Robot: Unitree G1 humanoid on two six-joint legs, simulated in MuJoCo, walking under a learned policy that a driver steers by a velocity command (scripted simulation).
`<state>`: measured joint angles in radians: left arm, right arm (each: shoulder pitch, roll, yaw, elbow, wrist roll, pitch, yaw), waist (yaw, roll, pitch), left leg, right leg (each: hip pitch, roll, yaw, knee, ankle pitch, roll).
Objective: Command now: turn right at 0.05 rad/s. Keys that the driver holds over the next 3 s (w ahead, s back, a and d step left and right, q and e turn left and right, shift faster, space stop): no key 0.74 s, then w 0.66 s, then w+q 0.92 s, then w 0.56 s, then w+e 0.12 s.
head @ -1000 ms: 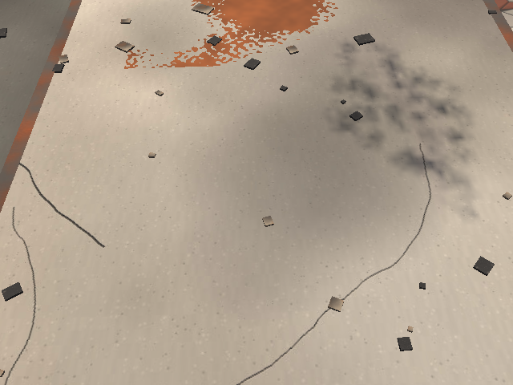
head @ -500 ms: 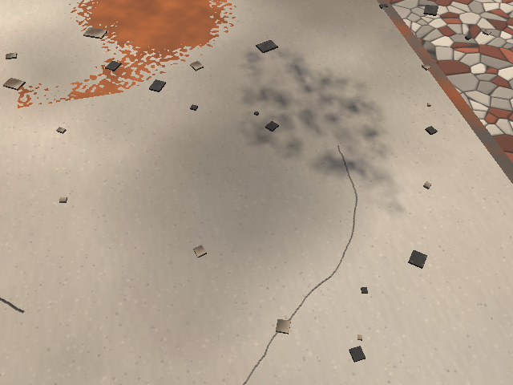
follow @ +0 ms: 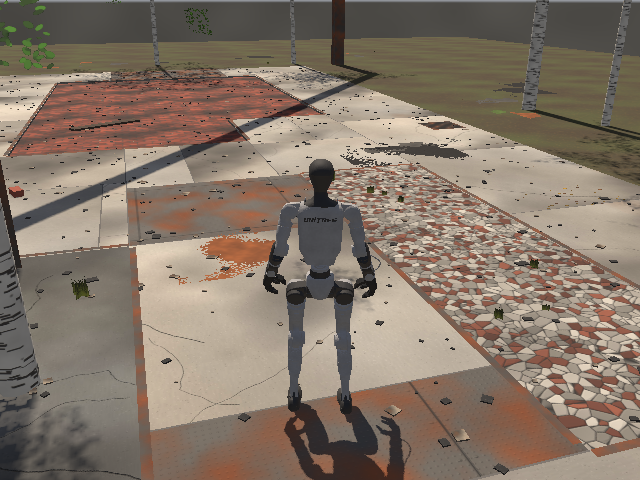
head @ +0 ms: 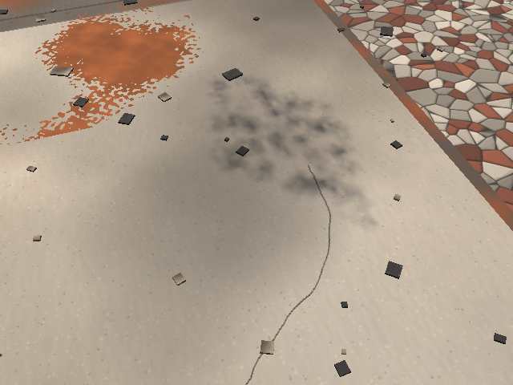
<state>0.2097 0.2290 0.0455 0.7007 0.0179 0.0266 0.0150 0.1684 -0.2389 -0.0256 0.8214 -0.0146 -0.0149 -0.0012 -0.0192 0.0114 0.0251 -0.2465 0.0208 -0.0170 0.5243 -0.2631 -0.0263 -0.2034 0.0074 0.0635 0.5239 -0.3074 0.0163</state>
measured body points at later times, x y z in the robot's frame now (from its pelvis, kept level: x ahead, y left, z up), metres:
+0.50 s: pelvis +0.00 -0.01 +0.00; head +0.00 -0.01 +0.45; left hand +0.09 +0.24 -0.13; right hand +0.06 -0.27 -0.14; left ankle +0.01 +0.14 -0.73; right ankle -0.02 -0.13 -0.73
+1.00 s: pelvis +0.04 +0.02 -0.01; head +0.04 +0.03 +0.44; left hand +0.04 +0.28 -0.16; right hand +0.05 -0.24 -0.15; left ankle +0.02 +0.12 -0.74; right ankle -0.02 -0.13 -0.73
